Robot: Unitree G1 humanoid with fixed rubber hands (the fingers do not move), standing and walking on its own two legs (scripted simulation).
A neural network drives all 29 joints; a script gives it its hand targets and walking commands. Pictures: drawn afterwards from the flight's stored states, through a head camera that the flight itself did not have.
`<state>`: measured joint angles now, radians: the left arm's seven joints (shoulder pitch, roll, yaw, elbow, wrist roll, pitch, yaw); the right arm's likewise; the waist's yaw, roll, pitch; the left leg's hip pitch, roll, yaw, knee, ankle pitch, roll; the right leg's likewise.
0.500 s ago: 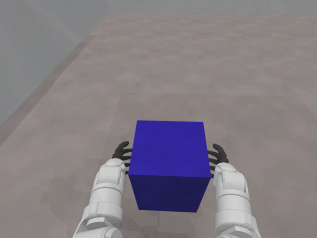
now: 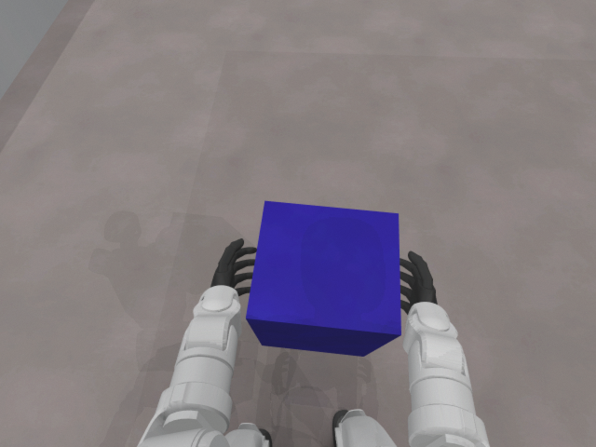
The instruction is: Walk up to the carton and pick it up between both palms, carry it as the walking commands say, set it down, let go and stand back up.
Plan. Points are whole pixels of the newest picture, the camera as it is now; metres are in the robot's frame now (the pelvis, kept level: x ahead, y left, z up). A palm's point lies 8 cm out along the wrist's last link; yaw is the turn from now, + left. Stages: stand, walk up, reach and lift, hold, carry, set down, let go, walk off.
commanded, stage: set down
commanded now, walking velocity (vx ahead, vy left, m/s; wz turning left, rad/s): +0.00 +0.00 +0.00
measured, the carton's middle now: (320, 288) +0.36 -0.05 -0.12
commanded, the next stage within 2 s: none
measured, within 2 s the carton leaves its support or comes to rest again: neither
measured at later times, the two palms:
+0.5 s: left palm (235, 289) +0.37 +0.09 -0.13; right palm (402, 298) +0.34 -0.19 -0.13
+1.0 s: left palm (248, 296) +0.39 +0.09 -0.23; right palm (392, 304) +0.36 -0.20 -0.23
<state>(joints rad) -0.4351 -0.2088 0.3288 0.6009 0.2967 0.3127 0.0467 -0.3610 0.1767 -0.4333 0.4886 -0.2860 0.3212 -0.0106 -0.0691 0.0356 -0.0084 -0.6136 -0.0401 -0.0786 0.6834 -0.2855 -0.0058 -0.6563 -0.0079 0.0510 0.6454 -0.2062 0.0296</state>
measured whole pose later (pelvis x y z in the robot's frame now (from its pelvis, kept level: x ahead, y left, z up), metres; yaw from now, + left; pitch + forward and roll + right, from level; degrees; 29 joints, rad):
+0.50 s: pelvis -0.01 -0.01 -0.06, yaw +0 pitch +29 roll +1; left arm -0.58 -0.17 0.38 0.63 0.24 0.24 0.04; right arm -0.53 0.17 -0.46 0.52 -0.27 0.27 -0.03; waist -0.04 0.06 -0.15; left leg -1.15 -0.05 -0.07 1.03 -0.39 -0.02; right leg -1.21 0.01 0.06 1.01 -0.31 0.03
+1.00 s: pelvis -0.03 +0.00 -0.14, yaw +1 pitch +41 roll +1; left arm -0.70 -0.13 0.32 0.66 0.15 0.22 0.12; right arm -0.65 0.08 -0.45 0.56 -0.19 0.25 -0.03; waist -0.06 0.07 -0.24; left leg -1.60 -0.08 -0.06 1.37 -0.48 -0.03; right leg -1.66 0.00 0.07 1.34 -0.40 0.04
